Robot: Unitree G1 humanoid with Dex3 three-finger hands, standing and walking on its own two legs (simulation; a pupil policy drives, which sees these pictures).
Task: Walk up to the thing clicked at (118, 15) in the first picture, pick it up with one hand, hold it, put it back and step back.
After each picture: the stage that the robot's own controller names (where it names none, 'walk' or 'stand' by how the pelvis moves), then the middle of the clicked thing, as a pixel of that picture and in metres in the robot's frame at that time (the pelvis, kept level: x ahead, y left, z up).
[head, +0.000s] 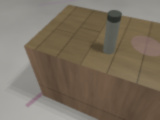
stand; (111, 33) +0.74 -0.14 -0.03
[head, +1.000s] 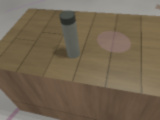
rise first; (70, 36) +0.65 +0.11 +0.00
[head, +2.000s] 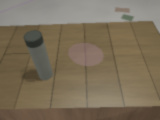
stand; (40, 57) +0.52 +0.21 -0.01
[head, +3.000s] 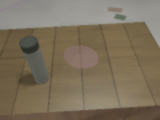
stand; (36, 62) +0.51 +0.23 -0.03
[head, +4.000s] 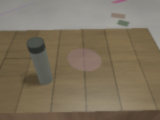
stand; (41, 63) +0.52 +0.21 -0.04
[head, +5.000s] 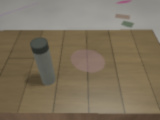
stand; (44, 63) +0.52 +0.20 -0.04
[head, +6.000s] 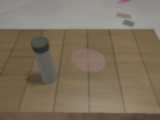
stand; (45, 62) +0.52 +0.19 -0.04
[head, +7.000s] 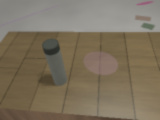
rise first; (56, 64) +0.52 +0.18 -0.03
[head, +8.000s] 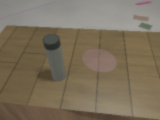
go down; (55, 59) +0.54 +0.18 -0.03
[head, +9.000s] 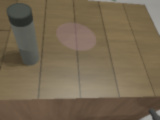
go down; (26, 39) +0.53 +0.17 +0.02
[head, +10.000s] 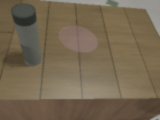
approach; (29, 39) +0.53 +0.17 +0.04
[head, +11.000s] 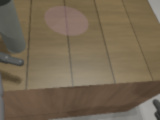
close in; (7, 22) +0.55 +0.19 +0.07
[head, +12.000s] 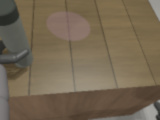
close; (15, 38) +0.50 +0.17 +0.06
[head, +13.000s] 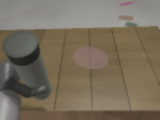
lift; (33, 72) +0.32 +0.15 +0.17
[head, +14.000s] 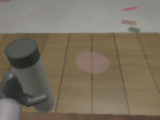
lift; (35, 81) +0.30 +0.15 +0.15
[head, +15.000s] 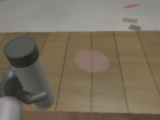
hold; (34, 79) +0.31 +0.15 +0.15
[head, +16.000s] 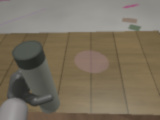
hold; (40, 82) +0.31 +0.14 +0.14
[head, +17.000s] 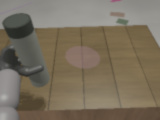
crouch; (30, 55) +0.40 +0.16 +0.15
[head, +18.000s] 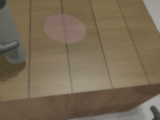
lower; (4, 31) +0.51 +0.18 +0.08
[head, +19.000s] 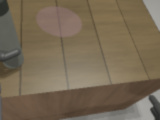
lower; (4, 35) +0.50 +0.17 +0.07
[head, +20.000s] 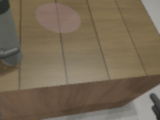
lower; (3, 33) +0.50 +0.17 +0.07
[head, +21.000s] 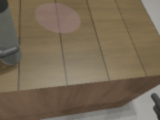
lower; (2, 32) +0.51 +0.17 +0.07
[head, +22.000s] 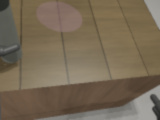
rest; (3, 30) +0.51 +0.17 +0.07
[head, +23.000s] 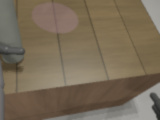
open; (5, 24) +0.53 +0.16 +0.08
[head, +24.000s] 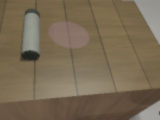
sink last; (31, 33) +0.65 +0.14 -0.05
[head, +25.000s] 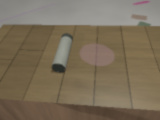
stand; (63, 51) +0.67 +0.15 -0.07
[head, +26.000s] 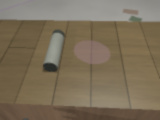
stand; (54, 49) +0.65 +0.16 -0.06
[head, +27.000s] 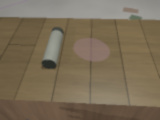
stand; (53, 46) +0.66 +0.17 -0.05
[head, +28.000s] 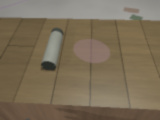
stand; (53, 47) +0.65 +0.18 -0.05
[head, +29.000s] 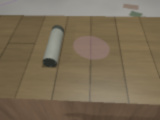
stand; (54, 44) +0.66 +0.17 -0.06
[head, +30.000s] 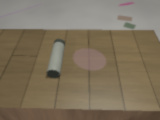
stand; (56, 57) +0.66 +0.17 -0.12
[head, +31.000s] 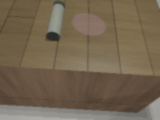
walk; (56, 19) +0.78 +0.15 -0.11
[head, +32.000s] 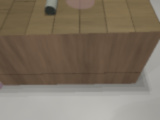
walk; out of the picture +1.03 +0.22 -0.09
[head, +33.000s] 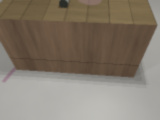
stand; out of the picture +1.25 +0.18 -0.11
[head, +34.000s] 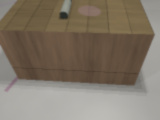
stand; (66, 8) +1.26 +0.16 -0.13
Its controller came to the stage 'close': yes
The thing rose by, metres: 0.20
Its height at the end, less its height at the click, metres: -0.09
